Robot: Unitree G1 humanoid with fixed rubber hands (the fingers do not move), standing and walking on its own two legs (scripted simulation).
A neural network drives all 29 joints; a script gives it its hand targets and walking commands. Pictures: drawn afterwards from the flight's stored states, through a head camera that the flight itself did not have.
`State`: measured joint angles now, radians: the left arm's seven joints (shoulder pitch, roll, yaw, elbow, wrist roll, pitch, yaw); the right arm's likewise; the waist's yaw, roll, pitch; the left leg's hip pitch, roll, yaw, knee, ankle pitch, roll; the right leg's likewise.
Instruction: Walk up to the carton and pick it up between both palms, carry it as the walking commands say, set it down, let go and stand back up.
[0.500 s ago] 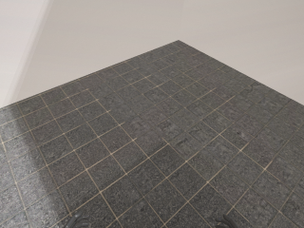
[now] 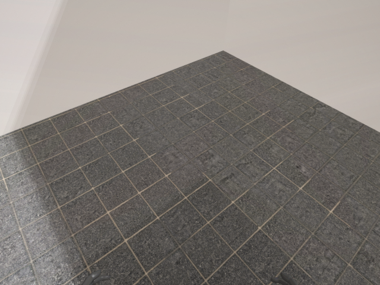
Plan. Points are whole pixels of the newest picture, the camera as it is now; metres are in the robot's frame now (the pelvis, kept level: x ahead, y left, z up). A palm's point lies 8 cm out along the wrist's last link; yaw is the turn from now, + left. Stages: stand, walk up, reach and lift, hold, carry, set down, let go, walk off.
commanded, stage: stand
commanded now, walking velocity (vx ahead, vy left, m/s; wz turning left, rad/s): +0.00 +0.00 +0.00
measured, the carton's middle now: out of the picture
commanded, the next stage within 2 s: walk up in 0.60 s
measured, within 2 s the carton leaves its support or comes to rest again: neither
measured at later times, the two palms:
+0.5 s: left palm out of the picture +0.11 +0.23 -0.10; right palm out of the picture +0.10 -0.23 -0.10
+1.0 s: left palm out of the picture +0.03 +0.28 -0.10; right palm out of the picture +0.12 -0.26 -0.09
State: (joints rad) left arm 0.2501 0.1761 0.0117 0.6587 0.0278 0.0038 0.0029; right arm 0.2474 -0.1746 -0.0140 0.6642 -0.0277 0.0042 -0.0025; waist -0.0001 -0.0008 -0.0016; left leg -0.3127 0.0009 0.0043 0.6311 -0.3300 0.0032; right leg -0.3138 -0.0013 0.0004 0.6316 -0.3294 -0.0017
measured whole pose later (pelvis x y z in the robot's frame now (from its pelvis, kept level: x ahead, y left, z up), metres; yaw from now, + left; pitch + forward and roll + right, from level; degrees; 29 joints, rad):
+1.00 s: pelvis -0.01 +0.00 +0.01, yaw +8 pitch +1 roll -1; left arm 0.26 0.27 0.06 0.81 0.02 0.02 0.06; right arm 0.27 -0.29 -0.06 0.72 -0.02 0.05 -0.01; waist 0.01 0.02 0.02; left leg -0.48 0.02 0.02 1.03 -0.50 -0.01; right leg -0.26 -0.05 -0.16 0.54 -0.29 -0.01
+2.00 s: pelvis -0.03 +0.01 +0.01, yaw +39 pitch +2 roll +2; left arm 0.28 0.22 0.05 0.81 0.03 -0.01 0.02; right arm 0.17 -0.25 -0.08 0.73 -0.01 0.07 0.03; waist 0.05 0.00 0.07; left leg -0.41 0.02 0.04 0.84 -0.43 -0.06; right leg -0.25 -0.11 -0.21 0.52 -0.29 -0.02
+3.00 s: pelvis -0.08 -0.02 +0.00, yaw +70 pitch +1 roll +1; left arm 0.27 0.28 0.07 0.81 0.02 0.04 0.02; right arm 0.09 -0.25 -0.06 0.79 -0.02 0.03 0.03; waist 0.01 -0.04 0.08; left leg -0.27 -0.01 0.05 0.56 -0.30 0.02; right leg -0.36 -0.15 -0.17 0.77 -0.47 0.05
